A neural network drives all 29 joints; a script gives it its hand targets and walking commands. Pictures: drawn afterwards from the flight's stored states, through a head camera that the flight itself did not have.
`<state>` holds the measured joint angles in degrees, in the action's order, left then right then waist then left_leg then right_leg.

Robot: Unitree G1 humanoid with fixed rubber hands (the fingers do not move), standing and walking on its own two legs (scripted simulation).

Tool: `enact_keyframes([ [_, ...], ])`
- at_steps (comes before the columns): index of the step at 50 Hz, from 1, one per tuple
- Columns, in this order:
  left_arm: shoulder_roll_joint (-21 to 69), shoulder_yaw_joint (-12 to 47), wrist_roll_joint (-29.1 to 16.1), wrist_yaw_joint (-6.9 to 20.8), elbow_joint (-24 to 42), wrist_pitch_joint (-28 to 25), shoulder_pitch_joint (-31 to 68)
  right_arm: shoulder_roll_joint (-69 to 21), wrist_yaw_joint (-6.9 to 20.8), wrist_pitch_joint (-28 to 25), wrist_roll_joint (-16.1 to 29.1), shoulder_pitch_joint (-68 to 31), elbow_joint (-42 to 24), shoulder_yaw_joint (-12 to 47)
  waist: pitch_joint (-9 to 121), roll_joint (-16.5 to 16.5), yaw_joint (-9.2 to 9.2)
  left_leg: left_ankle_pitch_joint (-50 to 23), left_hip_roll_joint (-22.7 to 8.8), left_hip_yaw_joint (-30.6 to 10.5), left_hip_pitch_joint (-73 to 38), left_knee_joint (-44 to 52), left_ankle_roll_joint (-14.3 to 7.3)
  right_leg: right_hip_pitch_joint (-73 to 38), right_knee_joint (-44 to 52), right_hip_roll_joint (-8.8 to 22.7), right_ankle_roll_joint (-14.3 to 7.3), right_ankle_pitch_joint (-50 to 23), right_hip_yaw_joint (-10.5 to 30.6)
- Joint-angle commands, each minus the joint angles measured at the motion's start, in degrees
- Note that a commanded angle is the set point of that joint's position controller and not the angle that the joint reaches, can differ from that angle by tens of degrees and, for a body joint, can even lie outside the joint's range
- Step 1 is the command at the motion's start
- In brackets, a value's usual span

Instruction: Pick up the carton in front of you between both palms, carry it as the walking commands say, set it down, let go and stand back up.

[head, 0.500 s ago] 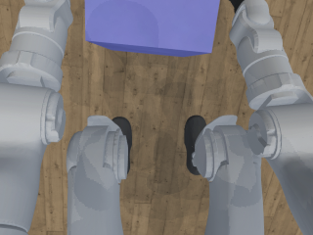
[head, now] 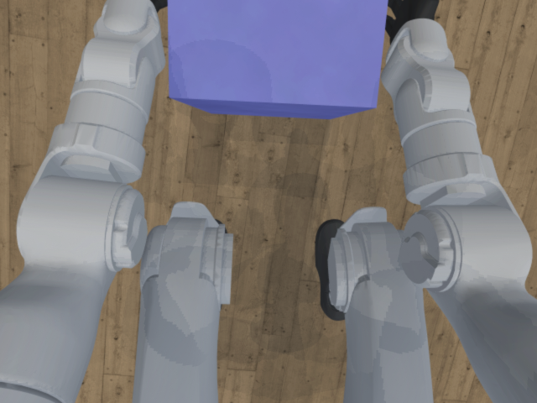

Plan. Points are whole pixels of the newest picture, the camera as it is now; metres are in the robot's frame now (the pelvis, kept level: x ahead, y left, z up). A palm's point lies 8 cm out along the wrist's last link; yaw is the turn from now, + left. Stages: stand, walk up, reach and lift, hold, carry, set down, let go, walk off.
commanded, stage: reach and lift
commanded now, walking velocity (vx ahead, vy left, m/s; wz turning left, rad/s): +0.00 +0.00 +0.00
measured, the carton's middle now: (275, 33) +0.54 +0.03 -0.22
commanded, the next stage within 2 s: none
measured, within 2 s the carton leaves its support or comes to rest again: neither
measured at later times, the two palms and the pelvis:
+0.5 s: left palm out of the picture +0.49 +0.18 +0.05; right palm out of the picture +0.49 -0.12 +0.06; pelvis -0.01 -0.01 +0.11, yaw +3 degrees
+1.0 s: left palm out of the picture +0.44 +0.18 +0.21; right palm out of the picture +0.45 -0.12 +0.21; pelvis +0.04 -0.01 +0.25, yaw +4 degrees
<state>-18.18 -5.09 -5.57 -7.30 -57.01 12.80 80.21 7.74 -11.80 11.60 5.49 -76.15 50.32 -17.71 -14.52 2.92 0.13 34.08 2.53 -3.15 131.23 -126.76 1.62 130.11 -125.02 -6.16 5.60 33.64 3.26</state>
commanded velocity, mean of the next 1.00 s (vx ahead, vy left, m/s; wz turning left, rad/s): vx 0.00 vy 0.00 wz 0.00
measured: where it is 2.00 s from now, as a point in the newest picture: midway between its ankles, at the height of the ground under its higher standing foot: (272, 285)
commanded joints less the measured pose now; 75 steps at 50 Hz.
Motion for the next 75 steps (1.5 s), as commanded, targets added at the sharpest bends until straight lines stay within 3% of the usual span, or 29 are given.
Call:
enact_keyframes([
  [1,64.2,19.1,-5.6,18.1,22.3,-0.7,35.1,-61.6,16.9,0.9,5.3,-39.2,-17.1,27.0,99.1,-7.3,-2.03,-39.0,4.8,7.4,-56.3,11.1,-0.3,-37.7,8.6,-4.0,-3.1,-30.9,-11.1],
  [5,68.8,17.9,-2.1,17.5,20.7,2.9,27.4,-62.4,17.0,3.3,2.3,-36.1,-19.5,27.0,95.2,-7.5,-1.55,-30.4,5.7,8.2,-51.9,16.4,0.0,-37.2,13.6,-4.5,-2.9,-23.5,-11.0],
  [10,70.8,8.4,5.5,19.3,8.7,5.8,22.3,-62.2,18.2,6.3,-6.8,-30.2,-9.9,17.2,73.3,-6.5,0.66,-11.4,6.1,8.0,-37.7,24.8,-0.5,-31.5,21.2,-4.4,-3.7,-9.3,-10.5],
  [14,70.8,3.0,9.5,20.1,5.8,6.2,22.5,-62.9,19.1,7.0,-10.4,-30.0,-6.9,12.9,71.3,-6.0,0.46,-8.5,6.3,8.0,-37.8,29.2,-0.8,-32.7,25.8,-4.4,-4.1,-7.3,-9.9],
  [21,72.1,1.4,11.4,20.5,7.2,6.7,21.8,-66.2,20.5,7.9,-10.7,-28.8,-7.4,13.6,78.2,-4.3,-0.94,-9.5,6.5,8.2,-45.2,34.8,-1.0,-39.0,32.1,-4.6,-3.5,-7.8,-9.6],
  [32,79.8,11.6,6.9,20.7,16.0,8.4,13.3,-71.9,21.8,9.4,-6.7,-18.8,-12.9,23.5,86.3,-4.8,-0.71,-19.0,7.0,7.4,-60.0,41.8,0.1,-51.7,39.6,-4.8,-3.0,-15.9,-8.5],
  [39,81.8,14.5,6.3,19.9,17.2,7.8,5.7,-73.4,21.9,8.9,-6.2,-10.2,-12.8,26.2,79.7,-5.1,-0.44,-19.6,7.1,5.8,-66.3,48.2,0.4,-57.9,46.0,-4.8,-3.2,-16.5,-6.8],
  [53,83.2,14.2,8.9,19.1,16.9,5.1,-9.9,-74.5,21.9,6.6,-8.9,6.4,-11.5,26.4,66.1,-3.7,-0.19,-21.5,6.4,2.3,-81.1,63.8,-0.6,-74.1,62.2,-3.4,-3.8,-18.7,-2.9],
  [65,83.9,18.7,9.1,18.8,21.4,4.9,-23.2,-74.6,22.3,6.5,-9.5,20.5,-14.5,30.8,56.5,-3.7,0.01,-28.1,5.0,-0.5,-98.5,78.8,-0.9,-92.9,77.2,-1.6,-4.5,-25.8,0.2],
  [75,83.7,22.4,8.0,19.3,27.1,9.3,-33.7,-74.1,23.2,10.8,-8.8,31.3,-19.4,34.6,46.3,-3.4,-0.04,-36.7,3.7,-1.8,-113.4,91.8,-0.8,-109.9,90.2,-0.3,-4.6,-35.3,1.5],
])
